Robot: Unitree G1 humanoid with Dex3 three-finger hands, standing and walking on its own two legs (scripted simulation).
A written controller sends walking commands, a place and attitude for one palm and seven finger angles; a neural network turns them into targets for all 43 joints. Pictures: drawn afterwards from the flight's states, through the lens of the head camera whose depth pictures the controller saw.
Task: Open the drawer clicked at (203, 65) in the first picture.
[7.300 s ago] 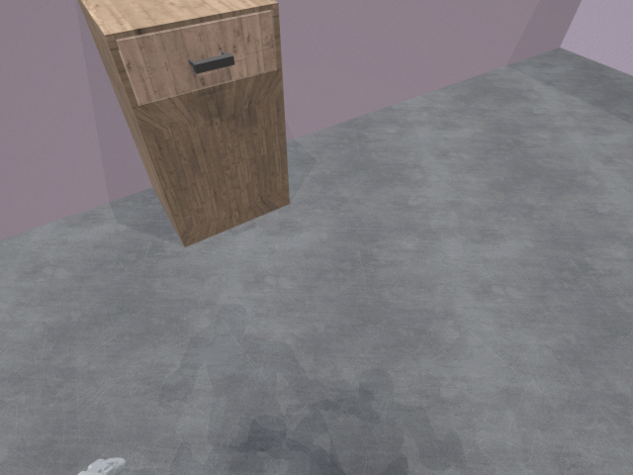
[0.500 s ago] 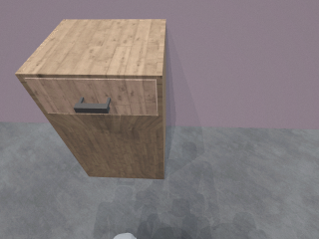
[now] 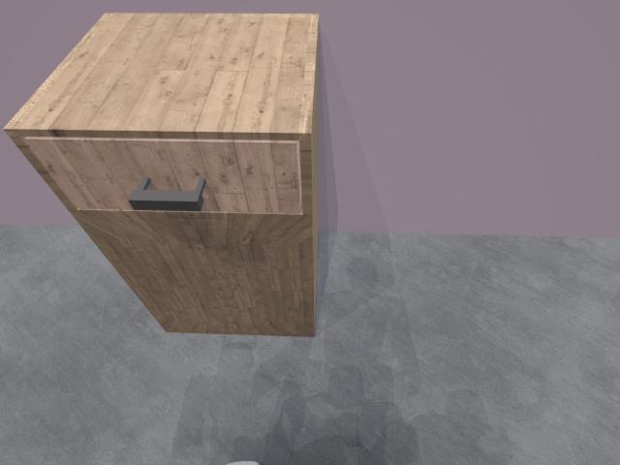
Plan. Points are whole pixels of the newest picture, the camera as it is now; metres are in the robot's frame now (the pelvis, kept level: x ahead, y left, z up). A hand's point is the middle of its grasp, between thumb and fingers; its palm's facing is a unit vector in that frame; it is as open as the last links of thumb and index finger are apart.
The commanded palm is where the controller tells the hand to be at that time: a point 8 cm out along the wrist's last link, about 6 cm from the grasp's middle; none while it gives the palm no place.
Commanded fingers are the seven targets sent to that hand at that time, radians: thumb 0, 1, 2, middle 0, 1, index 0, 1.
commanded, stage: come to a stop and stand still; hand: left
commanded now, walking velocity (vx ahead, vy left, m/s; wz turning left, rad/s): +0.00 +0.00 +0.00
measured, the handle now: (170, 191) +0.55 +0.30 -0.02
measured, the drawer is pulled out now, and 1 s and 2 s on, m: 0.00 0.00 0.00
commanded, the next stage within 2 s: look again from close up in 0.52 s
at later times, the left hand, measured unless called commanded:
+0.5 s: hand out of the picture +0.00 +0.13 -0.16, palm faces +0.06 -0.97 -0.22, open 7.3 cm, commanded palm none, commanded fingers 0.00 0.90 0.90 -0.20 -0.30 -0.20 -0.30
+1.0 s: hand out of the picture -0.01 +0.15 -0.17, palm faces +0.06 -0.98 -0.18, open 7.3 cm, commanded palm none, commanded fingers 0.00 0.90 0.90 -0.20 -0.30 -0.20 -0.30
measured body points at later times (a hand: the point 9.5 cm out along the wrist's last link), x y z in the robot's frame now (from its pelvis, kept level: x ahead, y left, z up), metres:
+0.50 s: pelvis -0.01 -0.05 +0.01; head +0.00 -0.07 +0.46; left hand +0.00 +0.18 -0.14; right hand -0.04 -0.27 -0.16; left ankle -0.02 +0.12 -0.73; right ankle -0.04 -0.11 -0.73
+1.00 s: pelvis -0.01 -0.01 +0.01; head -0.01 -0.01 +0.46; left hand -0.02 +0.21 -0.15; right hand +0.01 -0.24 -0.15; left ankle -0.02 +0.09 -0.73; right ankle -0.04 -0.11 -0.73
